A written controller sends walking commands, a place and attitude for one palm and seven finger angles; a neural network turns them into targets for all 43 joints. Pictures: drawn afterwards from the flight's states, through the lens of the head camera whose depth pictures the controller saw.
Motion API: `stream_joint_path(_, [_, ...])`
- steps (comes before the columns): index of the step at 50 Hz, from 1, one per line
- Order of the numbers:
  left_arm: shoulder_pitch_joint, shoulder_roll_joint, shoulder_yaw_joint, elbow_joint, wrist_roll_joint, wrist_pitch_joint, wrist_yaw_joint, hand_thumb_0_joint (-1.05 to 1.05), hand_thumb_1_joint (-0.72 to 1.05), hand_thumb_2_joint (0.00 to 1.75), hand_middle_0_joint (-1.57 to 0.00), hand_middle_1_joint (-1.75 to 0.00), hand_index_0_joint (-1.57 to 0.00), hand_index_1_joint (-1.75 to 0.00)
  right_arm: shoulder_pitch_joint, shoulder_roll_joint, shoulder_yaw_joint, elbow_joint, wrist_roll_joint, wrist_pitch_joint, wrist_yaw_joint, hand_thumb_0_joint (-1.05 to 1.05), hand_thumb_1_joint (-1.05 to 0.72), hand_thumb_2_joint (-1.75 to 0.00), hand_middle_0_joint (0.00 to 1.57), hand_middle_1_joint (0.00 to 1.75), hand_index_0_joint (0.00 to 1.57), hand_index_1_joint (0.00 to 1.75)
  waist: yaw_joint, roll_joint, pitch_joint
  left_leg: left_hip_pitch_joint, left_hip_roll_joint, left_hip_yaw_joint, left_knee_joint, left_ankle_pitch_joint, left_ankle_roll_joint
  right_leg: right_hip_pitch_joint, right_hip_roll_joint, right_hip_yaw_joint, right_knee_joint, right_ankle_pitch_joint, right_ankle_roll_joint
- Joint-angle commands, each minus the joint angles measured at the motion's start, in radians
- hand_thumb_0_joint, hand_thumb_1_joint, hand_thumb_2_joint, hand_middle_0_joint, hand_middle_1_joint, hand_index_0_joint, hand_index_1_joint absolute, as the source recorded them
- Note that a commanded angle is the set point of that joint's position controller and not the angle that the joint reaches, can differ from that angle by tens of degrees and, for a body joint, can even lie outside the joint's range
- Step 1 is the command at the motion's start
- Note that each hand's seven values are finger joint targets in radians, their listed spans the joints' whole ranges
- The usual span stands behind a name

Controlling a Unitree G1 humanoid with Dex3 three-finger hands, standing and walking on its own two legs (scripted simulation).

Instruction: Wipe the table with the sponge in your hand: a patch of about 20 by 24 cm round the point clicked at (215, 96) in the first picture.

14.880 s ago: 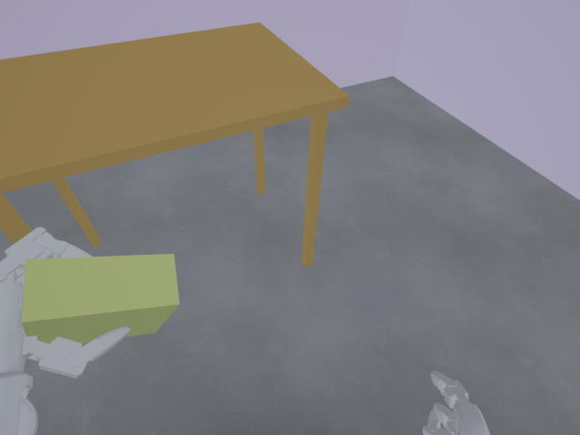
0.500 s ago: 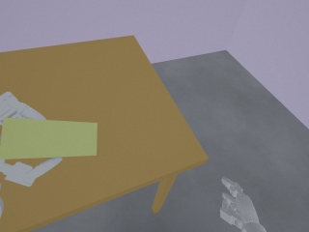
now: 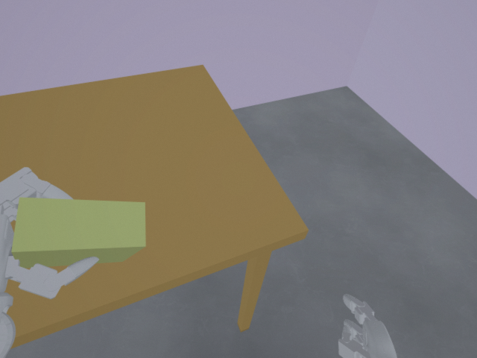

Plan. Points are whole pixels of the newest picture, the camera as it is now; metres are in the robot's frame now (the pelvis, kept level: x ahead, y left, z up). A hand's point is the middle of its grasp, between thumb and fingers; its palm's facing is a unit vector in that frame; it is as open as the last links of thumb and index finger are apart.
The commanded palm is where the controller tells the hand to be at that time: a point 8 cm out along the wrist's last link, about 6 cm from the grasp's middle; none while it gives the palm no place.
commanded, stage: come to a stop and stand still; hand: left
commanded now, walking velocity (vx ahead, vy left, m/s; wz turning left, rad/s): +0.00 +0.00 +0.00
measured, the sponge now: (99, 235) +0.23 +0.21 +0.14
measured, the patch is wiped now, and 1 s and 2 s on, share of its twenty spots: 0.00 0.00 0.00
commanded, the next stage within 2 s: look again from close up in 1.02 s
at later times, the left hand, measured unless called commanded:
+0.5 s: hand (19, 197) +0.24 +0.29 +0.19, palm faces +0.47 -0.78 -0.42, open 9.8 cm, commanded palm +0.15 +0.28 +0.18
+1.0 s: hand (56, 211) +0.24 +0.26 +0.17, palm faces +0.37 -0.84 -0.39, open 9.9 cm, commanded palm +0.18 +0.29 +0.18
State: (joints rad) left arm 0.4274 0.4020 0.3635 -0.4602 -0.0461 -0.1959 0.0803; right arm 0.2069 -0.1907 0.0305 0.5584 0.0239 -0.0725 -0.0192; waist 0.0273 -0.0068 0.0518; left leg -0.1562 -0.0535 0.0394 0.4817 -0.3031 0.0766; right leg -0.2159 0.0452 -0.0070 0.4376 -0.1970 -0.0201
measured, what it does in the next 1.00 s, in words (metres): stands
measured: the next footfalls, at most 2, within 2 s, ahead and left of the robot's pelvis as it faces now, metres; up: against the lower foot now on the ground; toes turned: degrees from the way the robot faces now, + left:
none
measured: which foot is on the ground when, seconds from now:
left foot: down 0.00-1.00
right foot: down 0.00-1.00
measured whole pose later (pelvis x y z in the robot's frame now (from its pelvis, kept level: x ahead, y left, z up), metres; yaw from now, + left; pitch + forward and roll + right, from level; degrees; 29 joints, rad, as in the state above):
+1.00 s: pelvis +0.02 +0.01 +0.00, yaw +0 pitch +0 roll -2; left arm 0.42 0.38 0.38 -0.54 -0.03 -0.25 0.09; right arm 0.16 -0.21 0.00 0.54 0.02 -0.12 0.01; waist 0.03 -0.02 0.08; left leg -0.16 -0.06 0.03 0.53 -0.36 0.08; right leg -0.21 0.04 -0.01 0.47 -0.25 -0.01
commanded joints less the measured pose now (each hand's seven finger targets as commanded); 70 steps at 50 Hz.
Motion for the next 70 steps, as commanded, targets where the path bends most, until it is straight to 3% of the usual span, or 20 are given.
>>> stream_joint_path(1, [-0.101, 0.129, 0.085, -0.17, -0.01, -0.049, 0.018, 0.0, 0.1, 1.3, -1.2, -1.6, -1.2, -1.6, -0.103, -0.134, -0.059, -0.154, 0.003, -0.06, -0.025, 0.0, -0.9, -0.9, 0.2, 0.3, 0.2, 0.3, -0.003, 0.015, -0.102, -0.075, 0.134, -0.107, -0.143, 0.072, -0.052, 0.08, -0.109, 0.125, -0.082, 0.075, -0.012])
stream_joint_path(12, [-0.148, 0.148, 0.085, -0.217, 0.018, -0.083, 0.027, 0.0, 0.1, 1.3, -1.2, -1.6, -1.2, -1.6, -0.082, -0.142, -0.067, -0.148, -0.011, -0.098, -0.025, 0.0, -0.9, -0.9, 0.2, 0.3, 0.2, 0.3, -0.004, 0.079, -0.091, -0.145, 0.116, -0.12, -0.154, -0.174, -0.006, 0.07, -0.111, 0.156, -0.138, -0.192, -0.023])
stream_joint_path(15, [-0.124, 0.151, 0.099, -0.196, 0.014, -0.088, 0.024, 0.0, 0.1, 1.3, -1.2, -1.6, -1.2, -1.6, -0.069, -0.146, -0.073, -0.144, -0.011, -0.101, -0.023, 0.0, -0.9, -0.9, 0.2, 0.3, 0.2, 0.3, -0.003, 0.051, -0.095, -0.15, 0.119, -0.125, -0.138, -0.124, -0.005, 0.079, -0.111, 0.157, -0.119, -0.143, -0.03])
stream_joint_path(18, [-0.108, 0.13, 0.08, -0.183, 0.011, -0.093, 0.02, 0.0, 0.1, 1.3, -1.2, -1.6, -1.2, -1.6, -0.069, -0.151, -0.071, -0.139, -0.008, -0.11, -0.018, 0.0, -0.9, -0.9, 0.2, 0.3, 0.2, 0.3, -0.007, 0.066, -0.105, -0.113, 0.135, -0.141, -0.146, 0.032, -0.022, 0.087, -0.097, 0.125, -0.055, 0.033, -0.03])
stream_joint_path(19, [-1.191, 0.934, 0.637, -0.478, 0.173, -0.205, 0.035, 0.0, 0.1, 1.3, -1.2, -1.6, -1.2, -1.6, 0.075, -0.184, -0.048, -0.108, -0.075, -0.173, -0.007, 0.0, -0.9, -0.9, 0.2, 0.3, 0.2, 0.3, -0.02, 0.076, 0.051, -0.26, 0.127, -0.056, -0.086, 0.114, -0.027, -0.052, -0.047, 0.075, -0.046, 0.037, 0.034])
stream_joint_path(20, [-0.568, 0.291, 0.232, 0.173, 0.055, -0.166, -0.015, 0.0, 0.1, 1.3, -1.2, -1.6, -1.2, -1.6, -0.063, -0.056, -0.011, -0.079, -0.031, -0.158, -0.008, 0.0, -0.9, -0.9, 0.2, 0.3, 0.2, 0.3, -0.007, 0.093, -0.147, -0.115, 0.12, -0.14, -0.108, 0.231, -0.036, -0.027, -0.107, 0.064, -0.007, -0.01, -0.028])
stream_joint_path(21, [-0.333, 0.164, 0.144, 0.062, -0.007, -0.138, -0.009, 0.0, 0.1, 1.3, -1.2, -1.6, -1.2, -1.6, -0.069, -0.102, -0.063, -0.105, 0.003, -0.139, 0.003, 0.0, -0.9, -0.9, 0.2, 0.3, 0.2, 0.3, 0.007, 0.209, -0.163, -0.042, 0.128, -0.102, -0.132, 0.259, -0.079, 0.071, -0.057, 0.037, 0.073, 0.071, -0.046])
stream_joint_path(23, [-0.307, 0.15, 0.09, -0.004, 0.002, -0.136, -0.019, 0.0, 0.1, 1.3, -1.2, -1.6, -1.2, -1.6, -0.027, -0.147, -0.08, -0.133, -0.006, -0.143, 0.014, 0.0, -0.9, -0.9, 0.2, 0.3, 0.2, 0.3, 0.002, 0.245, -0.176, -0.071, 0.159, -0.119, -0.107, 0.192, -0.063, 0.053, -0.079, 0.083, 0.089, 0.066, -0.037])
stream_joint_path(26, [-0.071, 0.052, 0.019, -0.115, -0.013, -0.132, -0.02, 0.0, 0.1, 1.3, -1.2, -1.6, -1.2, -1.6, -0.064, -0.13, -0.07, -0.151, 0.006, -0.134, 0.047, 0.0, -0.9, -0.9, 0.2, 0.3, 0.2, 0.3, 0.014, 0.078, -0.152, -0.126, 0.16, -0.104, -0.127, 0.157, -0.049, 0.116, -0.078, 0.071, 0.081, 0.115, -0.021])
stream_joint_path(30, [-0.037, 0.156, 0.129, -0.17, -0.003, -0.121, 0.005, 0.0, 0.1, 1.3, -1.2, -1.6, -1.2, -1.6, -0.073, -0.148, -0.079, -0.158, -0.009, -0.124, 0.033, 0.0, -0.9, -0.9, 0.2, 0.3, 0.2, 0.3, 0.009, -0.176, -0.166, -0.105, 0.14, -0.103, -0.082, 0.258, -0.073, 0.132, -0.091, 0.089, 0.025, 0.202, -0.017])
stream_joint_path(31, [-0.065, 0.216, 0.187, -0.193, 0.0, -0.123, 0.019, 0.0, 0.1, 1.3, -1.2, -1.6, -1.2, -1.6, -0.086, -0.153, -0.078, -0.148, -0.009, -0.118, 0.025, 0.0, -0.9, -0.9, 0.2, 0.3, 0.2, 0.3, 0.006, -0.125, -0.181, -0.077, 0.135, -0.096, -0.086, 0.269, -0.083, 0.121, -0.091, 0.091, 0.04, 0.203, -0.019])
stream_joint_path(32, [-0.073, 0.191, 0.183, -0.187, -0.003, -0.127, 0.019, 0.0, 0.1, 1.3, -1.2, -1.6, -1.2, -1.6, -0.086, -0.142, -0.076, -0.151, -0.013, -0.115, 0.016, 0.0, -0.9, -0.9, 0.2, 0.3, 0.2, 0.3, 0.0, -0.099, -0.185, -0.069, 0.137, -0.105, -0.087, 0.306, -0.085, 0.12, -0.097, 0.079, 0.048, 0.217, -0.021])
stream_joint_path(36, [-0.186, 0.253, 0.215, -0.302, 0.006, -0.137, 0.023, 0.0, 0.1, 1.3, -1.2, -1.6, -1.2, -1.6, -0.104, -0.128, -0.064, -0.149, -0.016, -0.115, 0.001, 0.0, -0.9, -0.9, 0.2, 0.3, 0.2, 0.3, -0.006, 0.172, -0.213, 0.02, 0.146, -0.097, -0.049, 0.56, -0.097, 0.105, -0.084, 0.064, 0.105, 0.286, -0.02])
stream_joint_path(40, [-0.158, 0.187, 0.144, -0.343, 0.009, -0.129, 0.018, 0.0, 0.1, 1.3, -1.2, -1.6, -1.2, -1.6, -0.072, -0.125, -0.073, -0.156, -0.019, -0.122, 0.016, 0.0, -0.9, -0.9, 0.2, 0.3, 0.2, 0.3, -0.009, 0.215, -0.229, 0.121, 0.169, -0.098, 0.002, 0.758, -0.105, 0.069, -0.072, 0.008, 0.088, 0.195, -0.02])
stream_joint_path(42, [-0.098, 0.136, 0.113, -0.327, 0.007, -0.117, 0.018, 0.0, 0.1, 1.3, -1.2, -1.6, -1.2, -1.6, -0.071, -0.128, -0.074, -0.153, -0.018, -0.12, 0.021, 0.0, -0.9, -0.9, 0.2, 0.3, 0.2, 0.3, -0.012, 0.16, -0.215, 0.12, 0.171, -0.096, 0.005, 0.729, -0.106, 0.069, -0.066, -0.005, 0.061, 0.197, -0.018])
stream_joint_path(48, [-0.002, 0.106, 0.115, -0.215, -0.003, -0.089, 0.025, 0.0, 0.1, 1.3, -1.2, -1.6, -1.2, -1.6, -0.056, -0.148, -0.092, -0.148, -0.005, -0.084, 0.016, 0.0, -0.9, -0.9, 0.2, 0.3, 0.2, 0.3, -0.016, 0.024, -0.172, 0.001, 0.139, -0.095, -0.007, 0.613, -0.131, 0.15, -0.084, 0.049, 0.045, 0.388, -0.043])
stream_joint_path(52, [-0.045, 0.116, 0.118, -0.192, -0.004, -0.081, 0.03, 0.0, 0.1, 1.3, -1.2, -1.6, -1.2, -1.6, -0.08, -0.139, -0.079, -0.15, -0.007, -0.063, -0.002, 0.0, -0.9, -0.9, 0.2, 0.3, 0.2, 0.3, -0.016, 0.065, -0.149, -0.002, 0.151, -0.097, -0.056, 0.549, -0.119, 0.125, -0.085, 0.047, 0.039, 0.315, -0.025])
stream_joint_path(59, [-0.119, 0.147, 0.101, -0.361, 0.003, -0.087, 0.039, 0.0, 0.1, 1.3, -1.2, -1.6, -1.2, -1.6, -0.103, -0.133, -0.078, -0.173, -0.009, -0.086, -0.007, 0.0, -0.9, -0.9, 0.2, 0.3, 0.2, 0.3, -0.006, 0.131, -0.209, 0.033, 0.158, -0.105, -0.058, 0.578, -0.111, 0.175, -0.086, 0.041, 0.048, 0.303, -0.022])
stream_joint_path(66, [-0.023, 0.135, 0.128, -0.247, 0.0, -0.078, 0.045, 0.0, 0.1, 1.3, -1.2, -1.6, -1.2, -1.6, -0.093, -0.132, -0.079, -0.152, -0.004, -0.085, -0.011, 0.0, -0.9, -0.9, 0.2, 0.3, 0.2, 0.3, -0.003, 0.087, -0.153, -0.05, 0.144, -0.1, -0.099, 0.362, -0.109, 0.174, -0.09, 0.067, 0.009, 0.261, -0.021])
stream_joint_path(70, [-0.039, 0.119, 0.111, -0.185, -0.006, -0.07, 0.037, 0.0, 0.1, 1.3, -1.2, -1.6, -1.2, -1.6, -0.078, -0.135, -0.08, -0.154, -0.004, -0.075, -0.016, 0.0, -0.9, -0.9, 0.2, 0.3, 0.2, 0.3, -0.006, 0.011, -0.133, -0.1, 0.145, -0.108, -0.123, 0.237, -0.087, 0.188, -0.1, 0.082, -0.023, 0.227, -0.015])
